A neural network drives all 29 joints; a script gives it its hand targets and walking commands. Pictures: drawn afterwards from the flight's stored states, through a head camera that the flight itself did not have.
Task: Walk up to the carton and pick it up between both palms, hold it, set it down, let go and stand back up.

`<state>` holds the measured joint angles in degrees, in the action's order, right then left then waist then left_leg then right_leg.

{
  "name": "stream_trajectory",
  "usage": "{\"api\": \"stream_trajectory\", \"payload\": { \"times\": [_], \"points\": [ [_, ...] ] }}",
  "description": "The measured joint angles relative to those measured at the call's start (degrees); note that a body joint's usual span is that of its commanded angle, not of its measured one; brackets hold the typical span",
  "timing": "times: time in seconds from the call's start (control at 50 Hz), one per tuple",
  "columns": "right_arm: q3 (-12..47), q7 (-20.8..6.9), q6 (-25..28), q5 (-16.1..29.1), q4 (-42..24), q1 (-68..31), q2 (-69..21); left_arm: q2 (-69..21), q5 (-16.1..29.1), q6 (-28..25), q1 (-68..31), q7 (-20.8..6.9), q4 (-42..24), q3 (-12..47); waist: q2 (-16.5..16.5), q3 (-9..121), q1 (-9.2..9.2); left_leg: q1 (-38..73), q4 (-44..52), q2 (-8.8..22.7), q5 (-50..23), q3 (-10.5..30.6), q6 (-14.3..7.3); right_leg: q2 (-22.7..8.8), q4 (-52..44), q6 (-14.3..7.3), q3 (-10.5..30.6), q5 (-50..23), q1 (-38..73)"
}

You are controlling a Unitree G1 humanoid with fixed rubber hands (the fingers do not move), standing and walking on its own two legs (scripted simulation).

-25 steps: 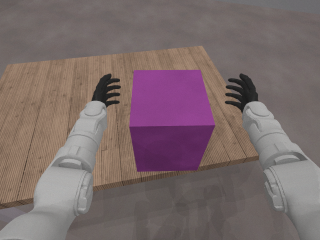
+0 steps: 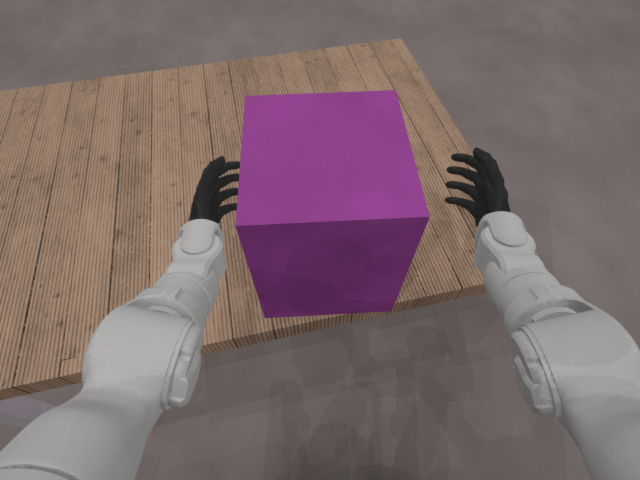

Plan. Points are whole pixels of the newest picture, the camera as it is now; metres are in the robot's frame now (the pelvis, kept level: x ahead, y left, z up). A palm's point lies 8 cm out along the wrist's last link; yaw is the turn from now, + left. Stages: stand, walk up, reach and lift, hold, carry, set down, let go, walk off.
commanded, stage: reach and lift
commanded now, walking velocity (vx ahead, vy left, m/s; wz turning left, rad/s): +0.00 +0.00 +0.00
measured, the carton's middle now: (325, 213) +0.47 +0.03 +0.02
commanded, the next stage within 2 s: none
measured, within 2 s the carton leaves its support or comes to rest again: neither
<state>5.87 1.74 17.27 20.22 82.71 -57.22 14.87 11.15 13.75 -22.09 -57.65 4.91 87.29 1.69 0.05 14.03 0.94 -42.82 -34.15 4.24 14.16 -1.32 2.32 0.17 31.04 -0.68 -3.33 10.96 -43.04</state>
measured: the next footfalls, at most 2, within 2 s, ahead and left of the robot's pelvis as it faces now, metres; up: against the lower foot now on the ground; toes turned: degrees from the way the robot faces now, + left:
none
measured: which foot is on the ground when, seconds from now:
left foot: down 0.00-1.00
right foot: down 0.00-1.00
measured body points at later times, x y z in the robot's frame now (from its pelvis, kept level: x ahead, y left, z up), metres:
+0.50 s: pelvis +0.00 +0.00 +0.00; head +0.09 +0.01 +0.44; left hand +0.45 +0.18 +0.05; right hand +0.46 -0.12 +0.05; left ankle +0.00 +0.14 -0.72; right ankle +0.02 -0.11 -0.72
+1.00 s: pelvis +0.02 +0.01 +0.03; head +0.10 +0.01 +0.47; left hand +0.44 +0.16 +0.05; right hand +0.43 -0.13 +0.05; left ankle +0.00 +0.14 -0.72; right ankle +0.02 -0.11 -0.72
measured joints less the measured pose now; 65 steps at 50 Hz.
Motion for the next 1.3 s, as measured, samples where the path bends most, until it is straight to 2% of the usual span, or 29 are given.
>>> {"api": "stream_trajectory", "payload": {
  "times": [0.18, 0.38, 0.44, 0.48, 0.58, 0.68, 0.78, 0.92, 1.1, 1.3],
  "points": [
    [0.30, 0.66, 1.98, -0.24, 0.13, -0.76, -1.27, -0.79, -0.14, -1.44, 0.37, -0.27, -2.64, -0.08, -1.68, 1.66, 0.67, -3.82, -2.95, 0.05, 1.15, 0.87, 0.16, -0.05, 2.50, -0.08, -0.71, 1.14, -3.32],
    [-7.16, 3.13, 1.94, -8.97, -1.39, -0.75, -6.11, -2.04, -5.39, -1.95, -0.56, 0.70, -2.06, -7.09, -0.99, -0.19, -0.27, -2.19, -1.75, -0.48, 0.37, 1.01, -0.07, -0.52, 1.93, 0.02, -0.86, 0.85, -1.83],
    [-11.40, 3.54, 1.49, -13.41, -2.49, -0.63, -8.81, -2.81, -8.04, -1.86, -0.32, 1.25, -3.10, -9.67, -0.68, -0.67, -0.66, -1.62, -0.68, -0.66, -0.27, 1.24, -0.09, -0.64, 0.66, -0.01, -1.12, 0.21, -1.01],
    [-15.66, 4.87, 1.56, -16.66, -3.03, -0.19, -9.90, -3.26, -10.28, -1.62, 0.11, 1.74, -4.02, -12.07, -0.55, -1.24, -1.03, -0.80, 0.21, -0.75, -0.72, 1.45, -0.11, -0.67, -0.60, 0.01, -1.36, -0.34, 0.09],
    [-26.76, 4.67, 2.10, -29.22, -6.31, 2.80, -12.03, -4.85, -19.45, -0.59, 2.52, 1.79, -7.91, -19.83, -0.17, -3.61, -2.04, 3.66, 3.62, -0.80, -1.91, 1.33, -0.30, -0.52, -5.23, 0.17, -1.36, -2.22, 5.12],
    [-37.95, 2.36, 3.28, -42.29, -13.54, 8.41, -15.39, -8.04, -28.02, -1.00, 5.99, 1.07, -11.77, -28.19, -0.26, -7.27, -2.25, 10.85, 8.16, -0.97, -3.12, 0.71, -0.63, -0.46, -10.97, 0.47, -0.94, -4.25, 12.71],
    [-43.12, 0.26, 2.68, -47.77, -20.19, 12.59, -18.32, -11.55, -33.61, 0.70, 9.37, 0.88, -16.85, -33.07, -0.63, -9.47, -1.24, 16.46, 11.40, -1.27, -3.51, -0.38, -1.06, -0.67, -13.68, 0.90, -0.02, -4.69, 17.72],
    [-44.12, -0.49, 2.15, -50.57, -24.25, 15.16, -20.27, -14.32, -36.34, 3.69, 12.45, 0.29, -23.01, -35.52, -0.70, -11.38, -0.59, 21.31, 14.09, -1.28, -3.71, -1.01, -1.05, -0.62, -15.23, 1.04, 0.48, -4.41, 21.84],
    [-42.82, 0.68, 2.08, -49.64, -25.80, 16.79, -21.39, -15.53, -37.46, 6.13, 14.30, -0.95, -27.83, -35.73, 0.34, -12.87, -0.44, 23.93, 15.02, -0.89, -3.61, -0.73, -0.64, -0.22, -15.70, 0.72, 0.15, -3.95, 24.34],
    [-42.42, 0.43, 1.80, -49.35, -26.92, 17.54, -21.66, -16.44, -38.89, 8.02, 15.52, -1.02, -31.21, -34.99, 0.43, -13.00, -0.65, 24.21, 15.13, -0.90, -3.57, -0.44, -0.50, -0.21, -16.16, 0.66, -0.17, -3.99, 24.91]
  ]
}}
